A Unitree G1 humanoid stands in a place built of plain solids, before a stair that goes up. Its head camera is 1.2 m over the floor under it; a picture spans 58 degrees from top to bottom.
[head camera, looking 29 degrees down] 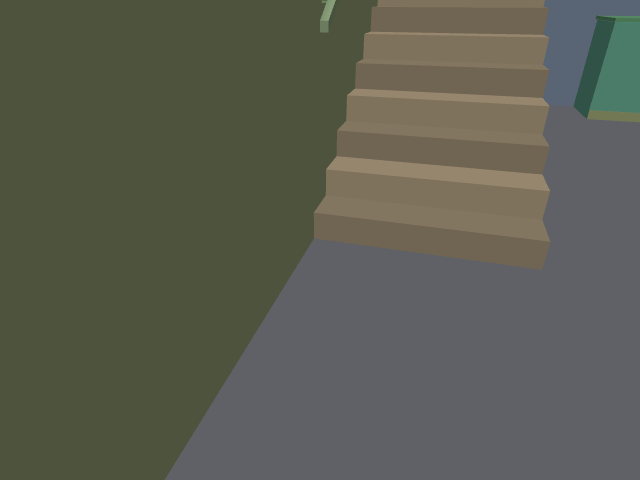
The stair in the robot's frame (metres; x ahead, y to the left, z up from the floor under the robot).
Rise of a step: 0.17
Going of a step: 0.25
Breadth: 1.21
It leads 16 degrees to the right of straight ahead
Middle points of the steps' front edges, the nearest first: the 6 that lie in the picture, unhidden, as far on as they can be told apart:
2.02 -0.55 0.17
2.26 -0.62 0.33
2.50 -0.69 0.50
2.75 -0.76 0.66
2.99 -0.83 0.83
3.24 -0.90 0.99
